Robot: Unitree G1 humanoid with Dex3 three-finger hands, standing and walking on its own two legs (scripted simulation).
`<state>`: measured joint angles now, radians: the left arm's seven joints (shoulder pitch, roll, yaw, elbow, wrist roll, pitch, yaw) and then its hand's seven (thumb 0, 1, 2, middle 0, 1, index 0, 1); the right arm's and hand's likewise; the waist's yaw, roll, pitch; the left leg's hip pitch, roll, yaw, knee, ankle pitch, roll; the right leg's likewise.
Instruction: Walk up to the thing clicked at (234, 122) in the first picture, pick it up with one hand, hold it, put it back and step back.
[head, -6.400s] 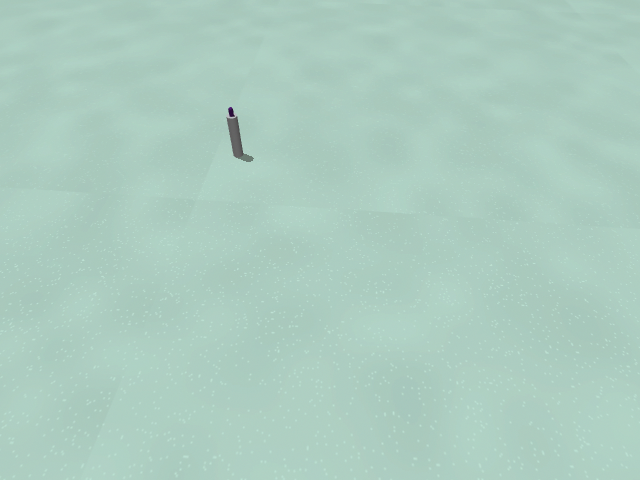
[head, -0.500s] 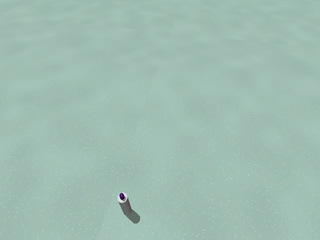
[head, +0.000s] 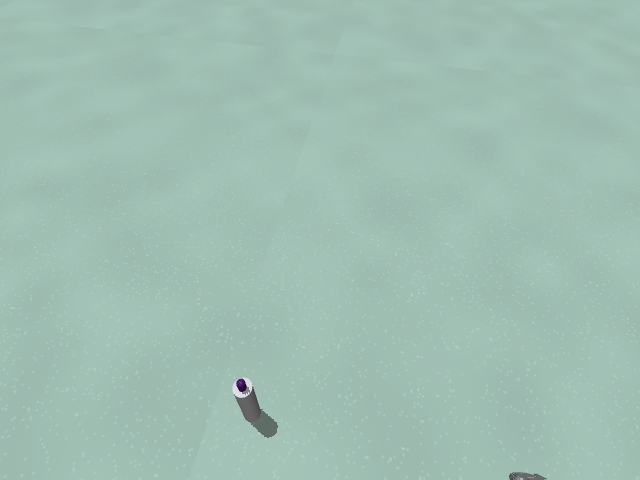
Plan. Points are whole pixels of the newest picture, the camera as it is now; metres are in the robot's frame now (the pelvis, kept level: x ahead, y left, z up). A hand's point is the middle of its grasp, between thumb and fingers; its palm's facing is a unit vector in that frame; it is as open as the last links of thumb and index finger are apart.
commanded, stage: stand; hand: left
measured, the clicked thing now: (246, 398) +0.41 +0.18 -0.64
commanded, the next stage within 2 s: none
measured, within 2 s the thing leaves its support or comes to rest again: neither
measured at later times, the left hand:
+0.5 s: hand out of the picture +0.05 +0.24 -0.16, palm faces -0.03 -0.94 -0.34, open 7.4 cm
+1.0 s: hand out of the picture +0.07 +0.24 -0.15, palm faces -0.04 -0.94 -0.34, open 7.4 cm
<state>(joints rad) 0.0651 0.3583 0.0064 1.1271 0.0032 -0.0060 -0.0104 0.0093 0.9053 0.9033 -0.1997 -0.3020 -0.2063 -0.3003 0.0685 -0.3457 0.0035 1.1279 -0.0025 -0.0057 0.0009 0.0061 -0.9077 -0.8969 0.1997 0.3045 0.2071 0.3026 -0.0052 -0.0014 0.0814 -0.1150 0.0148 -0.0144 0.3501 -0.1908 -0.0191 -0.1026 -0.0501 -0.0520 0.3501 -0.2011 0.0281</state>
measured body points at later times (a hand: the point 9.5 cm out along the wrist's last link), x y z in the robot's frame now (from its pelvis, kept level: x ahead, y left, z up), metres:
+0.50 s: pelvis -0.02 -0.01 +0.00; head -0.01 -0.01 +0.45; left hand +0.05 +0.29 -0.13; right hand +0.05 -0.31 -0.13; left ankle +0.00 +0.13 -0.75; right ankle -0.01 -0.13 -0.75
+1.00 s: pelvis -0.02 -0.01 +0.00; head -0.01 -0.02 +0.45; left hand +0.07 +0.29 -0.13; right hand +0.05 -0.31 -0.14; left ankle +0.00 +0.13 -0.75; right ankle -0.01 -0.13 -0.75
